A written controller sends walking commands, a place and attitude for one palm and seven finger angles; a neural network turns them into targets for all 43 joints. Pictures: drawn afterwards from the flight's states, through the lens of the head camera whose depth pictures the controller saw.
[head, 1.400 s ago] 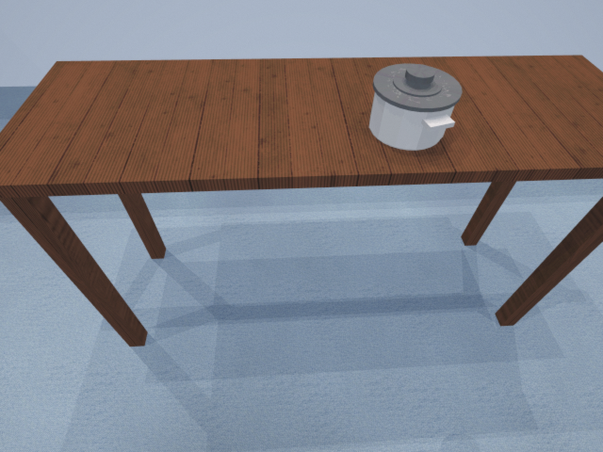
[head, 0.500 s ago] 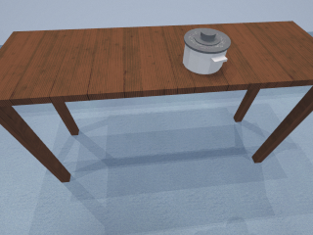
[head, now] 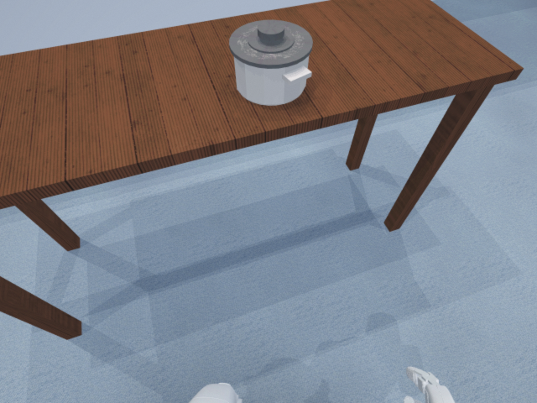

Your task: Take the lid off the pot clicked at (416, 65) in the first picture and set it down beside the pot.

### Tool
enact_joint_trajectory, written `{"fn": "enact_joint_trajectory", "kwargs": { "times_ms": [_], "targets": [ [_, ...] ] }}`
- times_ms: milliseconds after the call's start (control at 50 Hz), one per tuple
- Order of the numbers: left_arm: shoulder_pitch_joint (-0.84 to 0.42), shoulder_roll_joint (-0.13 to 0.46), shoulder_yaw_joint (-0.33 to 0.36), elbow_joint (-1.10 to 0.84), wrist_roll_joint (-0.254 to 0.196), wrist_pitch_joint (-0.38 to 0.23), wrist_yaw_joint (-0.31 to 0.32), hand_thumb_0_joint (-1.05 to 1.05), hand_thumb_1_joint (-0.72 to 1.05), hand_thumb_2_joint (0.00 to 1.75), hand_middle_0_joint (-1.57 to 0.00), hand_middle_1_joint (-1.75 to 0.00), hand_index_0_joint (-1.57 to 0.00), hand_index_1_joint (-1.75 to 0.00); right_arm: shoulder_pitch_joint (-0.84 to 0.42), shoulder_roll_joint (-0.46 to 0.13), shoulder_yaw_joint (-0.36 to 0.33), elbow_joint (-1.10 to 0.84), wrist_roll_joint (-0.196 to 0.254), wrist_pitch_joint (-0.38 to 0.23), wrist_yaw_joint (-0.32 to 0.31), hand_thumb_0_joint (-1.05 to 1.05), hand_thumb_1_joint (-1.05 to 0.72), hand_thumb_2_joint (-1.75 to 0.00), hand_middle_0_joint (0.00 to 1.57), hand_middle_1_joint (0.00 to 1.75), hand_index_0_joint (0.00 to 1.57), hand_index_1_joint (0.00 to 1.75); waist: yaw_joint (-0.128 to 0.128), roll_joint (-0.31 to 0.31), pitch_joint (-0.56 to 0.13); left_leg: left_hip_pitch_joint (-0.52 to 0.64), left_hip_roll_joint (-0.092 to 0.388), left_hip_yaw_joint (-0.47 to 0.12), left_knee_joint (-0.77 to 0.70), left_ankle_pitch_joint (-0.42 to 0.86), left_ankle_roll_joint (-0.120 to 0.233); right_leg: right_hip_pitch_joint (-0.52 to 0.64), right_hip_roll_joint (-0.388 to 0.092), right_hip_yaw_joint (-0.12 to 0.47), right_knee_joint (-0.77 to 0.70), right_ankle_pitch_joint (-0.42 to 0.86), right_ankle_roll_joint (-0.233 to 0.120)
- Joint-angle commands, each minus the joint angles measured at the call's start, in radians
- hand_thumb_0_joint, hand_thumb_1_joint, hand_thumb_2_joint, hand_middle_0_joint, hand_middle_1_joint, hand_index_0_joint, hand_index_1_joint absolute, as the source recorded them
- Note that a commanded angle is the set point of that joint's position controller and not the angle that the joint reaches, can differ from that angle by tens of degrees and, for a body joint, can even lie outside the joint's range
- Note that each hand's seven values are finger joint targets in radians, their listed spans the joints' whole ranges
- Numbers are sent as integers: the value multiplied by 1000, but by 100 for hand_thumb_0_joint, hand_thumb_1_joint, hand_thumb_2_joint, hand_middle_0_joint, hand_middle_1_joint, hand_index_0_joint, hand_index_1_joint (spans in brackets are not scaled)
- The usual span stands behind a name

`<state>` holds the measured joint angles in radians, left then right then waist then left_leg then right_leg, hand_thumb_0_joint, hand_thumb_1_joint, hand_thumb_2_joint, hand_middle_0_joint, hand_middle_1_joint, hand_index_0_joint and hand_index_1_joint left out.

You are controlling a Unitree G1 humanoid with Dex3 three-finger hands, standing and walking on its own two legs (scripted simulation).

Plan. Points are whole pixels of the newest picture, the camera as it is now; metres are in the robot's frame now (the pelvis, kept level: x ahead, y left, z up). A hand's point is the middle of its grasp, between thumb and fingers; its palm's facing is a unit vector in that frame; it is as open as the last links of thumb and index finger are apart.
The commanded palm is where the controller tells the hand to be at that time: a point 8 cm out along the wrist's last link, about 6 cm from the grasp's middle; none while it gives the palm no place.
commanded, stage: walk to a spot facing it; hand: left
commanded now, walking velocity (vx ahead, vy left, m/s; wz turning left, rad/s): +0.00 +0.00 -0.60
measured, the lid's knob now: (270, 30) +0.74 +0.08 +0.14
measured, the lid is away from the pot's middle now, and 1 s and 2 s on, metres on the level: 0.00 0.00 0.00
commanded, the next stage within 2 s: none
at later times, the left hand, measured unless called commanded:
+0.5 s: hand (189, 354) +0.20 +0.17 -0.16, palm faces -0.31 -0.91 -0.28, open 7.4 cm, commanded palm none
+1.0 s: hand (234, 329) +0.25 +0.10 -0.16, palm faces -0.59 -0.78 -0.23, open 7.4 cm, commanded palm none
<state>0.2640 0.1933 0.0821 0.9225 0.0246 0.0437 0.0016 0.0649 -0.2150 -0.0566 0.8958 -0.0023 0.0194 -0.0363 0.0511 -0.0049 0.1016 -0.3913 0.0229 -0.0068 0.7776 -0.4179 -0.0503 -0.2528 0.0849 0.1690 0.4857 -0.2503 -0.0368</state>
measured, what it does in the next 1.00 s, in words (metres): steps on the spot, turning right: left foot, then right foot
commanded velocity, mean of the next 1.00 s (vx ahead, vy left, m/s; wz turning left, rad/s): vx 0.00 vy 0.00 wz -0.60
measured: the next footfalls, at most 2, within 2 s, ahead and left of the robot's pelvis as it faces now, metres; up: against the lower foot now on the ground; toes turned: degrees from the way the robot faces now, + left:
left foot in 0.08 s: +0.05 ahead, +0.14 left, +0.00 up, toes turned -3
right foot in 0.42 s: +0.03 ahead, -0.13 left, +0.00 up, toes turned -18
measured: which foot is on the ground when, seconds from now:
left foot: up 0.00-0.06, down 0.08-0.40, up 0.42-0.66, down 0.68-1.00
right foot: down 0.00-0.06, up 0.08-0.40, down 0.42-0.68, up 0.70-1.00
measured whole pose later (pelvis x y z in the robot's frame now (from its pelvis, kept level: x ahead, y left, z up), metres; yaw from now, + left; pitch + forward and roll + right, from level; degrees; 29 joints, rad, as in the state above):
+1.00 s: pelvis +0.03 +0.00 -0.01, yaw -37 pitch +0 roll +0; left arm 0.13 0.23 0.07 0.86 0.02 0.07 -0.04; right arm 0.26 -0.20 -0.03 0.89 -0.03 0.01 -0.01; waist -0.02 0.02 0.10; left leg -0.22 0.17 0.27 0.57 -0.33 -0.04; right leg -0.34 -0.03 -0.08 0.66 -0.37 0.03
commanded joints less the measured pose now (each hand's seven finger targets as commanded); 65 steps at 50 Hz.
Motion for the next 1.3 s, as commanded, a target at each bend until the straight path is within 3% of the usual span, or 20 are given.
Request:
{"fn": "enact_joint_trajectory", "kwargs": {
  "times_ms": [0,40,60,160,280,340,360,380,420,480,620,660,680,780,940,980,1000,1020,1100,1280],
  "targets": [
    [-52,209,51,-104,-9,-10,12,0,90,90,-20,-30,-20,-30,166,-90,-19,-57,5,-25,-11,0,-90,-90,20,30,20,30,-85,-139,-169,216,-9,5,-309,153,11,4,-192,247,17,423,-82],
    [-33,114,34,-140,-17,-8,-7,0,90,90,-20,-30,-20,-30,201,-233,-41,-72,-19,-34,-12,0,-90,-90,20,30,20,30,-86,285,-161,437,364,-381,-506,299,150,-347,22,5,318,-222,34],
    [-52,142,37,-158,-4,-15,-12,0,90,90,-20,-30,-20,-30,197,-250,-39,-97,-22,-27,-11,0,-90,-90,20,30,20,30,-84,243,-105,315,475,-445,-521,351,248,-374,-44,-72,524,-341,64],
    [-58,131,25,-119,-8,-2,-36,0,90,90,-20,-30,-20,-30,110,-161,-6,-114,-25,-35,-9,0,-90,-90,20,30,20,30,-39,173,-147,301,267,-40,-424,669,195,-315,-118,-135,634,-185,99],
    [-159,116,2,-155,-6,-3,-41,0,90,90,-20,-30,-20,-30,222,-212,-33,-71,-27,-29,6,0,-90,-90,20,30,20,30,-97,220,-135,309,287,47,-356,782,175,-150,-98,-247,265,-181,78],
    [-81,141,10,-132,-7,-14,-39,0,90,90,-20,-30,-20,-30,215,-214,-38,-69,-23,-24,10,0,-90,-90,20,30,20,30,-47,168,-162,229,267,108,-210,644,106,52,-80,-263,26,-16,46],
    [-3,214,25,-109,-1,-28,-30,0,90,90,-20,-30,-20,-30,226,-179,-30,-74,-14,-21,16,0,-90,-90,20,30,20,30,-7,15,-208,49,225,162,-17,435,43,283,-181,-141,-84,166,-1],
    [57,357,56,-105,4,-37,-7,0,90,90,-20,-30,-20,-30,199,-89,-4,-124,-10,-15,25,0,-90,-90,20,30,20,30,19,-323,-239,-229,76,196,259,-172,-20,389,-489,269,-155,474,-135],
    [34,301,49,-108,-12,-20,12,0,90,90,-20,-30,-20,-30,111,-119,-11,-121,-9,-4,5,0,-90,-90,20,30,20,30,17,-178,-180,-234,100,5,402,-148,-7,217,-424,205,-124,386,-204],
    [-128,235,33,-153,-2,-11,19,0,90,90,-20,-30,-20,-30,184,-120,-14,-75,-15,-3,9,0,-90,-90,20,30,20,30,-61,-190,-168,-105,99,33,260,-66,-24,97,-323,60,-82,406,-158],
    [-151,231,34,-151,-14,3,2,0,90,90,-20,-30,-20,-30,304,-106,-12,-44,-6,-22,-2,0,-90,-90,20,30,20,30,-101,-149,-185,190,15,92,-273,152,-10,-25,-232,117,30,351,-74],
    [-144,123,14,-195,-22,12,-16,0,90,90,-20,-30,-20,-30,329,-262,-36,-64,-25,-32,-5,0,-90,-90,20,30,20,30,-110,314,-150,327,397,-332,-533,243,153,-337,-11,-107,361,-250,59],
    [-155,151,18,-202,-4,7,-16,0,90,90,-20,-30,-20,-30,312,-267,-29,-75,-23,-30,-1,0,-90,-90,20,30,20,30,-109,285,-124,266,496,-406,-535,237,233,-356,-77,-97,547,-343,70],
    [-152,111,10,-141,-10,7,-38,0,90,90,-20,-30,-20,-30,212,-169,-7,-80,-24,-36,-6,0,-90,-90,20,30,20,30,-69,185,-129,326,303,39,-407,719,179,-315,-129,-175,596,-202,101],
    [-137,103,6,-146,-8,-7,-38,0,90,90,-20,-30,-20,-30,242,-206,-44,-50,-26,-23,13,0,-90,-90,20,30,20,30,-77,176,-144,290,333,163,-284,616,128,-59,-97,-273,116,-96,57],
    [-14,232,32,-108,4,-26,-20,0,90,90,-20,-30,-20,-30,248,-141,-34,-71,-12,-15,24,0,-90,-90,20,30,20,30,-18,-121,-204,-8,229,251,42,259,17,284,-266,-42,-117,204,-33],
    [56,330,57,-98,-5,-27,-4,0,90,90,-20,-30,-20,-30,158,-84,-14,-130,-13,-6,24,0,-90,-90,20,30,20,30,32,-313,-178,-222,99,191,267,-230,-24,275,-498,267,-163,454,-160],
    [69,301,53,-96,-16,-20,9,0,90,90,-20,-30,-20,-30,124,-110,-17,-123,-11,4,8,0,-90,-90,20,30,20,30,38,-221,-173,-222,104,45,357,-190,-3,211,-464,220,-158,366,-193],
    [-120,204,31,-148,-3,-14,17,0,90,90,-20,-30,-20,-30,145,-100,-18,-78,-20,7,14,0,-90,-90,20,30,20,30,-55,-150,-134,-122,100,35,315,-16,-21,36,-317,73,-140,259,-146],
    [-67,231,39,-127,-4,-9,6,0,90,90,-20,-30,-20,-30,146,-84,-12,-97,-2,-11,4,0,-90,-90,20,30,20,30,-44,-135,-190,33,9,43,-67,4,-10,57,-287,215,-77,376,-142]
  ]
}}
